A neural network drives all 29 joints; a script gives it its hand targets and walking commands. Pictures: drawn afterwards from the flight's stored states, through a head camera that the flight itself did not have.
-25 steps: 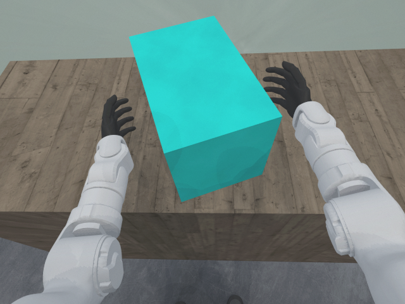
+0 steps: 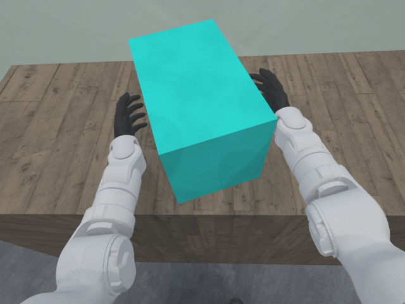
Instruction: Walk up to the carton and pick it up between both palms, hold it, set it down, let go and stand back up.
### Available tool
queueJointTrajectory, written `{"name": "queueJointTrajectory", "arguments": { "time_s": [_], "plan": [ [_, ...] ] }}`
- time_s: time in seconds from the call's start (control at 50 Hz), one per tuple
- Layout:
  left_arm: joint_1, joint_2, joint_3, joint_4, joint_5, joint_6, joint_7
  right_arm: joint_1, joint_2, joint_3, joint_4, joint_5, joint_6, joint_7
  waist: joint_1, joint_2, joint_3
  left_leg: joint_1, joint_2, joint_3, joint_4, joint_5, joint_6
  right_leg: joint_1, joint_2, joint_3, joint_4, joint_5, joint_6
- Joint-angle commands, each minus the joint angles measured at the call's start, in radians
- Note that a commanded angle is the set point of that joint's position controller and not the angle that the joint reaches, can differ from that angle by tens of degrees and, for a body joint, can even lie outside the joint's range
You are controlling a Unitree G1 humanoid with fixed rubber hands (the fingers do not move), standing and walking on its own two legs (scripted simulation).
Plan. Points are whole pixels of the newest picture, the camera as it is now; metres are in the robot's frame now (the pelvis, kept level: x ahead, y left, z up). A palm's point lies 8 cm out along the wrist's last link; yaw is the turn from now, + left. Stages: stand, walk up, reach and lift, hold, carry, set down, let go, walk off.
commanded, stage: reach and lift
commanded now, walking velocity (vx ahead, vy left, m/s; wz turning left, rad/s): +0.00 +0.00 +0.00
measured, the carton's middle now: (195, 110) +0.50 +0.08 +0.04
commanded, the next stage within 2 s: none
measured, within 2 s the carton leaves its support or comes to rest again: leaves its support in 1.96 s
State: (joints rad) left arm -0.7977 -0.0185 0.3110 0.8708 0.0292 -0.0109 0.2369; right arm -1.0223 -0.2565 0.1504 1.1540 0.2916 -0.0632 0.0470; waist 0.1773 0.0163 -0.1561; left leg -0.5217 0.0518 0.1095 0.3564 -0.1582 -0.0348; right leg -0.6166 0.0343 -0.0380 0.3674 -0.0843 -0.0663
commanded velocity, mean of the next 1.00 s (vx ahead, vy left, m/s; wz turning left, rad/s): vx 0.00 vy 0.00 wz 0.00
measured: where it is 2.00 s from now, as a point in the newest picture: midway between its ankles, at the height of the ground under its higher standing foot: outside the picture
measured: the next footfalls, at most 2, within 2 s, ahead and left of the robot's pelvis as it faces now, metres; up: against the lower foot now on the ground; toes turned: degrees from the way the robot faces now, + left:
none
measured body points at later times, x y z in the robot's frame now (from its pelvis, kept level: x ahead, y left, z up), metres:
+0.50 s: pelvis +0.00 +0.00 +0.00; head +0.09 -0.03 +0.44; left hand +0.41 +0.21 +0.07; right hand +0.50 -0.07 +0.09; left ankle -0.02 +0.14 -0.74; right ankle +0.04 -0.07 -0.74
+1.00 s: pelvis +0.00 +0.00 +0.00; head +0.07 -0.02 +0.45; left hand +0.40 +0.22 +0.07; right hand +0.48 -0.06 +0.08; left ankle -0.02 +0.14 -0.74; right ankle +0.04 -0.07 -0.74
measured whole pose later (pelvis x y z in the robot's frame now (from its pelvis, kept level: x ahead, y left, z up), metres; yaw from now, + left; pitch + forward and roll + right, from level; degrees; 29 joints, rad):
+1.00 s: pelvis +0.00 +0.00 +0.00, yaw +0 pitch +16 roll +1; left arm -0.80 -0.12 0.58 0.88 0.28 -0.02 0.20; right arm -0.98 -0.11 -0.29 1.20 -0.21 -0.13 0.09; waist 0.18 0.02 -0.16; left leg -0.45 0.05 0.11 0.35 -0.17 -0.03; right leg -0.54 0.04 -0.04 0.34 -0.08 -0.07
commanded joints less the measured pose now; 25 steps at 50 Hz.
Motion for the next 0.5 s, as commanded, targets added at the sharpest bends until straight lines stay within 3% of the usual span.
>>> {"name": "queueJointTrajectory", "arguments": {
  "time_s": [0.0,0.02,0.04,0.06,0.08,0.1,0.12,0.14,0.16,0.2,0.22,0.26,0.28,0.3,0.32,0.38,0.4,0.42,0.44,0.46,0.48],
  "plan": [
    [-0.461,-0.013,0.006,-0.183,0.041,-0.051,0.012,-0.562,-0.026,-0.075,-0.153,-0.059,-0.034,-0.011,0.114,-0.120,-0.708,-0.006,-0.018,-0.028,0.061,0.338,-0.023,0.628,0.028,0.078,0.067,0.281,0.042],
    [-0.486,-0.013,-0.029,-0.206,0.023,-0.050,0.012,-0.555,-0.020,-0.075,-0.159,-0.065,-0.029,-0.013,0.092,-0.076,-0.744,0.021,-0.024,-0.038,0.064,0.314,-0.027,0.611,0.026,0.074,0.048,0.247,0.031],
    [-0.504,-0.026,-0.009,-0.216,0.044,-0.052,0.018,-0.546,-0.011,-0.098,-0.130,-0.085,-0.031,-0.011,0.105,-0.068,-0.711,-0.001,-0.031,-0.018,0.064,0.326,-0.027,0.607,0.026,0.069,0.057,0.245,0.026],
    [-0.478,-0.036,-0.013,-0.168,0.040,-0.046,0.016,-0.565,0.012,-0.081,-0.162,-0.083,-0.024,-0.007,0.108,-0.113,-0.703,0.018,-0.024,-0.040,0.058,0.334,-0.022,0.633,0.018,0.072,0.052,0.258,0.036],
    [-0.480,-0.050,-0.022,-0.178,0.038,-0.039,0.015,-0.550,0.009,-0.087,-0.135,-0.077,-0.016,-0.009,0.106,-0.098,-0.694,0.019,-0.026,-0.028,0.063,0.318,-0.024,0.615,0.028,0.070,0.051,0.239,0.030],
    [-0.466,-0.032,0.021,-0.166,0.050,-0.049,0.014,-0.541,0.029,-0.090,-0.144,-0.098,-0.014,-0.017,0.129,-0.140,-0.690,-0.018,-0.027,-0.023,0.062,0.280,-0.015,0.635,0.019,0.085,0.058,0.219,0.042],
    [-0.444,-0.064,0.004,-0.214,0.053,-0.060,0.011,-0.529,0.049,-0.099,-0.176,-0.101,-0.033,-0.019,0.108,-0.109,-0.765,0.002,-0.032,-0.019,0.056,0.329,-0.027,0.689,0.020,0.075,0.057,0.307,0.045],
    [-0.462,-0.042,0.022,-0.185,0.063,-0.052,0.010,-0.526,0.046,-0.119,-0.104,-0.121,-0.018,-0.028,0.097,-0.095,-0.693,-0.017,-0.037,-0.028,0.057,0.301,-0.025,0.647,0.019,0.075,0.055,0.252,0.045],
    [-0.472,-0.042,0.020,-0.161,0.063,-0.060,0.005,-0.543,0.067,-0.112,-0.121,-0.112,-0.015,-0.026,0.099,-0.122,-0.693,-0.018,-0.038,-0.032,0.063,0.297,-0.017,0.654,0.014,0.073,0.049,0.246,0.043],
    [-0.481,-0.087,0.023,-0.185,0.074,-0.060,0.001,-0.532,0.100,-0.105,-0.134,-0.119,-0.021,-0.010,0.098,-0.087,-0.691,0.023,-0.039,-0.029,0.054,0.339,-0.022,0.655,0.013,0.064,0.059,0.285,0.037],
    [-0.462,-0.080,0.031,-0.188,0.092,-0.056,-0.003,-0.502,0.092,-0.125,-0.133,-0.131,-0.017,-0.010,0.103,-0.087,-0.707,0.012,-0.033,-0.026,0.050,0.323,-0.019,0.650,0.016,0.065,0.050,0.281,0.046],
    [-0.513,-0.098,0.029,-0.216,0.085,-0.072,-0.009,-0.511,0.126,-0.146,-0.171,-0.175,-0.033,-0.013,0.084,-0.121,-0.734,0.021,-0.030,-0.029,0.056,0.327,-0.015,0.671,0.018,0.064,0.054,0.292,0.046],
    [-0.502,-0.126,0.023,-0.200,0.088,-0.070,-0.015,-0.517,0.153,-0.168,-0.171,-0.188,-0.037,0.001,0.092,-0.101,-0.722,0.037,-0.030,-0.022,0.045,0.330,-0.013,0.642,0.015,0.057,0.046,0.275,0.046],
    [-0.467,-0.121,0.065,-0.166,0.113,-0.073,-0.024,-0.519,0.159,-0.174,-0.157,-0.210,-0.040,0.009,0.115,-0.129,-0.689,0.012,-0.036,-0.020,0.040,0.315,-0.011,0.675,0.004,0.054,0.051,0.303,0.052],
    [-0.490,-0.155,0.066,-0.177,0.138,-0.080,-0.030,-0.512,0.211,-0.166,-0.156,-0.225,-0.047,0.009,0.112,-0.122,-0.705,0.016,-0.032,-0.005,0.040,0.316,-0.010,0.707,0.010,0.065,0.052,0.313,0.048],
    [-0.564,-0.383,0.023,-0.157,0.175,-0.084,-0.109,-0.524,0.486,-0.185,-0.142,-0.327,-0.067,0.078,0.089,-0.124,-0.661,0.025,-0.046,-0.006,0.011,0.299,-0.001,0.715,-0.010,0.044,0.052,0.355,0.057],
    [-0.570,-0.430,0.052,-0.162,0.229,-0.075,-0.126,-0.509,0.533,-0.233,-0.122,-0.398,-0.073,0.097,0.081,-0.115,-0.662,0.057,-0.041,-0.012,-0.012,0.285,0.001,0.733,-0.014,0.041,0.028,0.326,0.055],
    [-0.540,-0.438,0.068,-0.162,0.269,-0.070,-0.136,-0.476,0.566,-0.273,-0.095,-0.443,-0.082,0.104,0.078,-0.095,-0.653,0.044,-0.051,-0.003,-0.015,0.281,-0.005,0.756,-0.022,0.035,0.027,0.359,0.060],
    [-0.528,-0.448,0.063,-0.161,0.266,-0.068,-0.152,-0.454,0.581,-0.286,-0.094,-0.477,-0.095,0.110,0.061,-0.111,-0.632,0.056,-0.047,0.001,-0.009,0.308,0.001,0.766,-0.018,0.022,0.033,0.404,0.066],
    [-0.529,-0.435,0.048,-0.144,0.266,-0.072,-0.159,-0.464,0.578,-0.298,-0.118,-0.504,-0.103,0.120,0.062,-0.117,-0.639,0.046,-0.051,-0.004,-0.034,0.265,0.003,0.774,-0.019,0.021,0.032,0.367,0.068],
    [-0.546,-0.458,0.026,-0.122,0.244,-0.075,-0.163,-0.443,0.584,-0.331,-0.068,-0.524,-0.111,0.115,0.034,-0.130,-0.652,0.052,-0.047,0.004,-0.024,0.285,0.007,0.768,-0.024,0.010,0.036,0.410,0.069]
  ]
}}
